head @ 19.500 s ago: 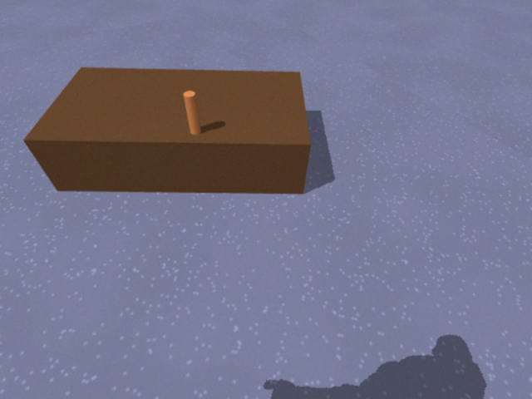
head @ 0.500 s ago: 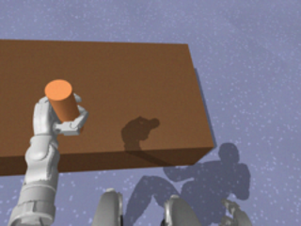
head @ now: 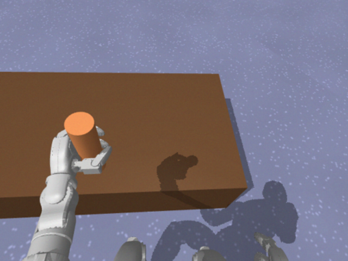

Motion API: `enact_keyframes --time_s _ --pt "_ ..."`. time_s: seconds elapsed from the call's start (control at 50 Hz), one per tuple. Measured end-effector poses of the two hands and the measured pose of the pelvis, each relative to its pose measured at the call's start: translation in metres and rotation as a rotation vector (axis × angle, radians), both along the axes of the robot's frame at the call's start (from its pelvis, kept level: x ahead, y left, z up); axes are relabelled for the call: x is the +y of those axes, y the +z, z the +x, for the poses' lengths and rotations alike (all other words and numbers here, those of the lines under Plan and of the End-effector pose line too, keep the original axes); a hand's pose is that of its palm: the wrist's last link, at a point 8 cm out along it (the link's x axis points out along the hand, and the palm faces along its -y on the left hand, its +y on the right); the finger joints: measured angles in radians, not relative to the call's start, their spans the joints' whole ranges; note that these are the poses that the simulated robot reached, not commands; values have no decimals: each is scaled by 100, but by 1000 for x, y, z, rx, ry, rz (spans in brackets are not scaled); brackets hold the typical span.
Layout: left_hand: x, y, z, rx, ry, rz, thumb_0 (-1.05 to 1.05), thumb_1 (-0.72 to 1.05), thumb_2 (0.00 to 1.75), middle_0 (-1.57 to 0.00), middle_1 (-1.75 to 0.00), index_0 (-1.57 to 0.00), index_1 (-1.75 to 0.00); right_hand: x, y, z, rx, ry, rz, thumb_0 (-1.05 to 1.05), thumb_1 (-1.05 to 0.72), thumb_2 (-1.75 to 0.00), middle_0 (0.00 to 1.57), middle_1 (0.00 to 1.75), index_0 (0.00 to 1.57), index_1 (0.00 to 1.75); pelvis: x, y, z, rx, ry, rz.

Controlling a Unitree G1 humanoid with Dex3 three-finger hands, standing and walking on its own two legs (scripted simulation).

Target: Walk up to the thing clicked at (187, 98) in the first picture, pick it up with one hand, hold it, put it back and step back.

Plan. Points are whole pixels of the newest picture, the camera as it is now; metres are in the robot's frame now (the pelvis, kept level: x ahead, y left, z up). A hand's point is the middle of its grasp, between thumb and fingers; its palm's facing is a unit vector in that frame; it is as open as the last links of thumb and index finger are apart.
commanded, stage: lift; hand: left
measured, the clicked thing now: (89, 147) +0.36 +0.19 +0.05
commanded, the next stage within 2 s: hold in 0.38 s
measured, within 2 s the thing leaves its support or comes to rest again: neither
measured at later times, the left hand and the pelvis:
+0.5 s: hand (93, 150) +0.34 +0.17 +0.06, palm faces +0.10 -1.00 -0.01, open 6.9 cm; pelvis +0.01 +0.00 +0.02, yaw +0 degrees
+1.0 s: hand (95, 149) +0.33 +0.16 +0.08, palm faces +0.09 -1.00 +0.00, open 6.9 cm; pelvis +0.01 -0.01 +0.03, yaw +1 degrees
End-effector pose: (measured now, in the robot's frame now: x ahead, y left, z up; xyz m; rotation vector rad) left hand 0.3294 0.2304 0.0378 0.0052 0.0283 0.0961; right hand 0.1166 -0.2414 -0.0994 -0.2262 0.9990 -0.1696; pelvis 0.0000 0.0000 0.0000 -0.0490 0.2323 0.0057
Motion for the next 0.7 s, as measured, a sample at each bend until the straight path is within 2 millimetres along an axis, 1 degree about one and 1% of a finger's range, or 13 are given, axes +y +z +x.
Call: enact_keyframes --time_s 0.22,0.4,0.7 --pt "-4 12 -5 4 -4 -10 -1 -5 110 -86 -116 -93 -113 0 13 7 -11 5 2 1 -91 -89 20 30 20 30 0 12 8 -34 2 3" --pt "-5 22 -9 -8 -1 0 -1 -5 110 -86 -116 -93 -113 0 20 10 -25 10 10 1 -90 -89 20 30 20 30 0 18 7 -62 4 8" --pt "-11 32 -18 -14 -1 -1 -1 -5 110 -87 -116 -93 -113 -2 27 11 -43 17 19 1 -91 -89 20 30 20 30 -4 25 5 -94 5 18"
